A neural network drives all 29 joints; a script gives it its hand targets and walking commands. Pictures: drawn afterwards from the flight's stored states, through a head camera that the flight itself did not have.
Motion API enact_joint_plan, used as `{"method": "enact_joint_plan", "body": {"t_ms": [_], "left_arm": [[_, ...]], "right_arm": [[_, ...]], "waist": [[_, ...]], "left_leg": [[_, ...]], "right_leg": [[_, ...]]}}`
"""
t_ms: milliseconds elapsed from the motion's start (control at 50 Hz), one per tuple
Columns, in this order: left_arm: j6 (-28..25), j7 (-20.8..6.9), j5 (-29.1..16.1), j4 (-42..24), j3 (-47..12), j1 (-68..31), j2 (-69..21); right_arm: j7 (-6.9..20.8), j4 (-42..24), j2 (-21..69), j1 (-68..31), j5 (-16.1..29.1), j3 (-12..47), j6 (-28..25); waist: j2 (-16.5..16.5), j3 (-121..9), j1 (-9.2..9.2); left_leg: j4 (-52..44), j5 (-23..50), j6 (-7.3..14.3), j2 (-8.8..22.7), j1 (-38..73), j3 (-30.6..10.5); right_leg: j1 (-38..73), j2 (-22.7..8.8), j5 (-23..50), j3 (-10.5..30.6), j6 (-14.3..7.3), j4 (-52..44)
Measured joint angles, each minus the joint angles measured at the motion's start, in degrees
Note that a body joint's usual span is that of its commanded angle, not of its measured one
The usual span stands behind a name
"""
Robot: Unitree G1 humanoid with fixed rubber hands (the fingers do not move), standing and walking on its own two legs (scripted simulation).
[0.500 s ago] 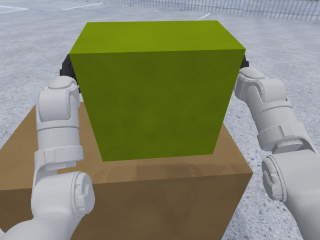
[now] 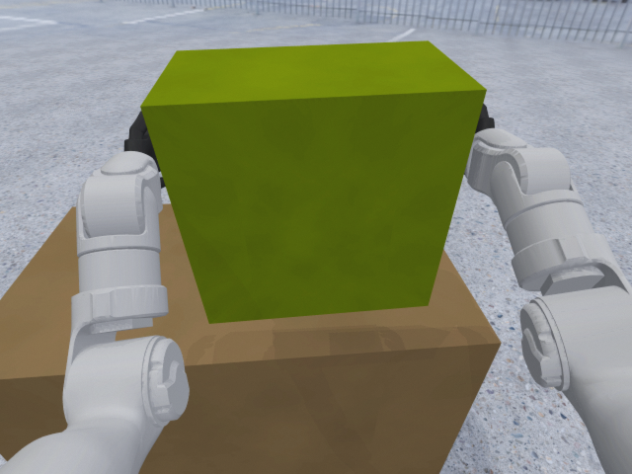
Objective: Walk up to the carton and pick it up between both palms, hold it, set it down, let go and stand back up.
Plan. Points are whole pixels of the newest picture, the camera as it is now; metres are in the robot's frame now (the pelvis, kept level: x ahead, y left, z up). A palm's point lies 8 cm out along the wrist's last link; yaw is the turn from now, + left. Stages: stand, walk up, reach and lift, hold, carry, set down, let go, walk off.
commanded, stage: hold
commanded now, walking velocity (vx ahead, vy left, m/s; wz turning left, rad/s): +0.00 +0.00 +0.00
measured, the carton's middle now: (313, 189) +0.38 +0.01 +0.24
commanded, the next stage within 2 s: set down in 1.32 s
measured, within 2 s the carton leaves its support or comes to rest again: neither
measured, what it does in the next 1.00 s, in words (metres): stands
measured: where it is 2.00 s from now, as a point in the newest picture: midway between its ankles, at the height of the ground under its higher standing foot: outside the picture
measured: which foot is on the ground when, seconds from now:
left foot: down 0.00-1.00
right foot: down 0.00-1.00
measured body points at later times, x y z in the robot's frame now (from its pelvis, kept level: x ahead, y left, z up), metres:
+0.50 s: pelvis +0.01 -0.01 +0.00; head -0.08 +0.01 +0.44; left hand +0.38 +0.20 +0.28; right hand +0.39 -0.18 +0.30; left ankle +0.05 +0.13 -0.75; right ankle -0.02 -0.13 -0.75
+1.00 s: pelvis +0.00 +0.00 +0.00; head -0.09 +0.02 +0.44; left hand +0.37 +0.20 +0.28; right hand +0.39 -0.18 +0.30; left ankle +0.05 +0.13 -0.75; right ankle -0.02 -0.13 -0.75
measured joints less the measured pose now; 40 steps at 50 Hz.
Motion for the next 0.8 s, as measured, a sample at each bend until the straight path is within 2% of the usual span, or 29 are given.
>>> {"method": "enact_joint_plan", "body": {"t_ms": [300,580,800], "left_arm": [[1.13,-0.20,0.06,-3.16,0.70,1.67,-0.51],[1.59,-0.68,-0.54,-6.01,0.22,2.83,0.42],[0.84,-0.50,-0.80,-3.76,0.25,1.73,0.77]], "right_arm": [[-1.26,-3.17,-1.01,1.39,2.56,2.88,0.94],[-1.96,-6.98,-0.14,3.06,1.83,2.06,1.63],[-1.54,-5.56,0.62,2.67,0.43,0.90,1.34]], "waist": [[0.55,0.00,-0.02],[0.33,0.56,-0.60],[0.19,0.87,-0.64]], "left_leg": [[0.28,-0.79,-0.26,0.41,0.74,0.55],[0.16,-0.80,-0.57,0.34,1.53,-0.40],[-0.32,-0.13,-0.44,0.11,1.32,-0.80]], "right_leg": [[0.59,0.33,-0.44,0.65,-0.11,0.02],[1.92,0.42,-0.64,-0.24,-0.29,-0.43],[1.69,0.28,-0.34,-0.63,-0.27,-0.48]]}}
